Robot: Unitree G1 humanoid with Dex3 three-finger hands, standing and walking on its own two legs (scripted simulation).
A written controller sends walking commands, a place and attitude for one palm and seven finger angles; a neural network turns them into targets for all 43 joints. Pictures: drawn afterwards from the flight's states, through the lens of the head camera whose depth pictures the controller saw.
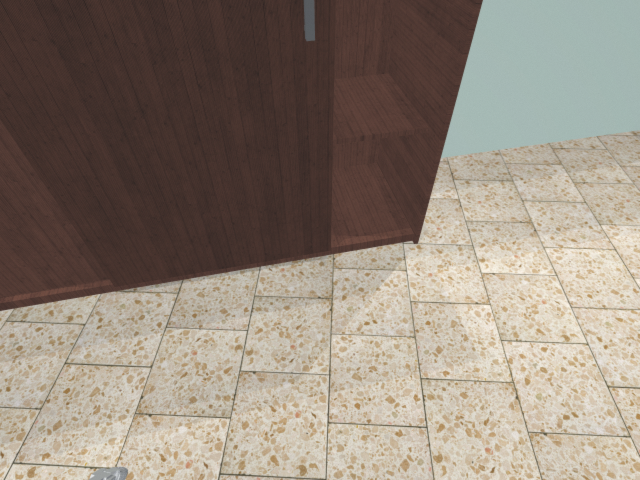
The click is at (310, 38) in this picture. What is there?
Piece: wardrobe's sliding door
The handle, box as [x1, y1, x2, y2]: [304, 0, 314, 40]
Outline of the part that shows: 304,0 305,38 306,40 314,40 313,0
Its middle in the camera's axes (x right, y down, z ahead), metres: -0.03 -0.56 +0.86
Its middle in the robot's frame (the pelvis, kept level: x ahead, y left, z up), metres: +1.04 +0.09 +0.23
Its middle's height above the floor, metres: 1.00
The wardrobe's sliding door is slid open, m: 0.37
